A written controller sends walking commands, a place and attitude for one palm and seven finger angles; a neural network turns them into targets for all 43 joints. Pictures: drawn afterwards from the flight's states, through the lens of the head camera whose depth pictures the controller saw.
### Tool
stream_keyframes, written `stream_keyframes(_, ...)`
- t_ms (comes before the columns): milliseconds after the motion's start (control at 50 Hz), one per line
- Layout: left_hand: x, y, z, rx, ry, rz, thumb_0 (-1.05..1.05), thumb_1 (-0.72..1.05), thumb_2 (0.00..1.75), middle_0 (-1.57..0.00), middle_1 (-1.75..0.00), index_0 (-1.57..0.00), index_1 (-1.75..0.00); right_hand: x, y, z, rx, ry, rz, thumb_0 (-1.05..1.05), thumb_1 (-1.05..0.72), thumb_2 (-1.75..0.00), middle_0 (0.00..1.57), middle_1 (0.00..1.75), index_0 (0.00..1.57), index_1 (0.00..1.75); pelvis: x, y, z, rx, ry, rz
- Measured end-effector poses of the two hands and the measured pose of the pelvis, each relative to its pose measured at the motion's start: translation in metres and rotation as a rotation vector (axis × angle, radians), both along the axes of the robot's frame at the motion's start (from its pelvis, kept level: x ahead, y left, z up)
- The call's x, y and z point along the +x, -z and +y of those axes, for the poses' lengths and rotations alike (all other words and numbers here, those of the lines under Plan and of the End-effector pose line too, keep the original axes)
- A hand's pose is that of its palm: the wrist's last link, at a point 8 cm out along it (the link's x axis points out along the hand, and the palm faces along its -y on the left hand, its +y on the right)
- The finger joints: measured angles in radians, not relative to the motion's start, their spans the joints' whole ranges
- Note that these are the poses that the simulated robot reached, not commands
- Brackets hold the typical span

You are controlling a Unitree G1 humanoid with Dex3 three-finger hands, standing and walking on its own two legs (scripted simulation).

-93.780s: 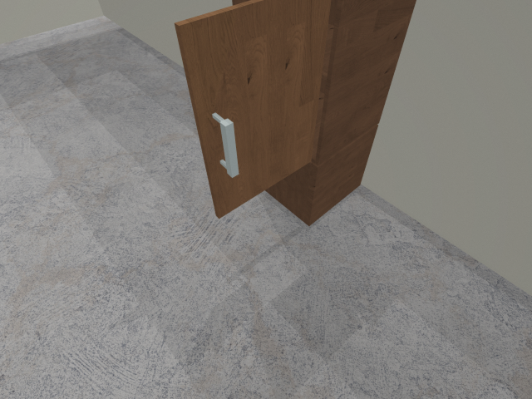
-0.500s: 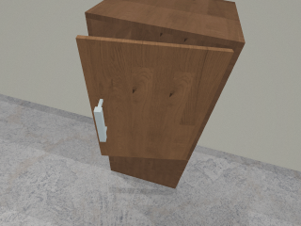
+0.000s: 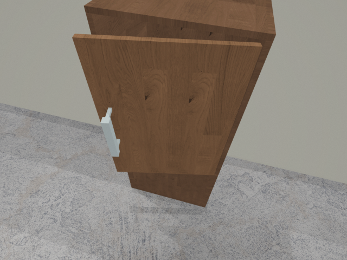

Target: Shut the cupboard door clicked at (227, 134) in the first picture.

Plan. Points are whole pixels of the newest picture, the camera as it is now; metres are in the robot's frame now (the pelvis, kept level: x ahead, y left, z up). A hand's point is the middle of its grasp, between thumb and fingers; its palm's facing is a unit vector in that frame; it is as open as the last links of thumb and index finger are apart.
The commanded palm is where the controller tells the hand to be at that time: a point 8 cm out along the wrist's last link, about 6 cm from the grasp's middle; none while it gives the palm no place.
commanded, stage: come to a stop and stand still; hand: left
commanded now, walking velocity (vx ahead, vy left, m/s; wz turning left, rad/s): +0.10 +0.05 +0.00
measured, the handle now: (112, 133) +0.48 +0.22 -0.04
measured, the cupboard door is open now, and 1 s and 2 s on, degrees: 13 13 13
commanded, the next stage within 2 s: look again from close up in 1.46 s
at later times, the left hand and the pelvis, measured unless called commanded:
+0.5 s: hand out of the picture +0.01 +0.21 -0.17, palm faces +0.03 -0.98 -0.22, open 7.4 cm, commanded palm none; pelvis +0.04 +0.03 +0.00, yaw +0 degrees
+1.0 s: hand out of the picture +0.07 +0.18 -0.17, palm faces +0.01 -0.98 -0.21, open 7.3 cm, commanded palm none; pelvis +0.05 +0.01 +0.00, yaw +0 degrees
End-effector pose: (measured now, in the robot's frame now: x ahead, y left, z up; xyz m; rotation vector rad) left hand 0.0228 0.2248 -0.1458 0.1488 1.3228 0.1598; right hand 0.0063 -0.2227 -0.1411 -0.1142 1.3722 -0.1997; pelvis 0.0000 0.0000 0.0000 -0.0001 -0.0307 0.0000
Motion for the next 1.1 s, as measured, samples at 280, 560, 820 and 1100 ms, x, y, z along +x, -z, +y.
stream_keyframes(280, -0.03, 0.004, 0.009, -0.034, -0.004, 0.081, 0.01, 0.91, 0.9, -0.2, -0.3, -0.2, -0.3, -0.001, 0.003, 0.028, 0.027, -0.063, 0.012, 0.01, -0.91, -0.9, 0.19, 0.3, 0.2, 0.3, 0.01, 0.002, 0.022, -0.015, -0.014, 0.017)
stream_keyframes(560, -0.004, -0.008, 0.029, 0.013, -0.011, 0.102, 0.01, 0.91, 0.9, -0.19, -0.3, -0.2, -0.3, 0.038, 0.007, 0.034, 0.025, -0.09, -0.017, 0.03, -0.94, -0.9, 0.2, 0.3, 0.2, 0.3, 0.04, -0.001, 0.033, 0.005, -0.005, 0.03)
stream_keyframes(820, 0.041, -0.006, 0.017, 0.012, 0.015, 0.043, 0.01, 0.92, 0.9, -0.19, -0.3, -0.2, -0.3, 0.055, 0.002, 0.017, 0.005, -0.076, -0.016, 0.01, -0.92, -0.9, 0.19, 0.3, 0.2, 0.3, 0.053, -0.003, 0.018, 0.009, -0.001, 0.016)
stream_keyframes(1100, 0.034, -0.009, -0.003, 0.008, 0.005, 0.073, 0.01, 0.92, 0.9, -0.19, -0.3, -0.2, -0.3, 0.048, 0.002, 0.003, 0.023, -0.071, 0.032, 0.01, -0.92, -0.9, 0.19, 0.3, 0.2, 0.3, 0.055, -0.006, -0.002, 0.011, -0.005, 0.019)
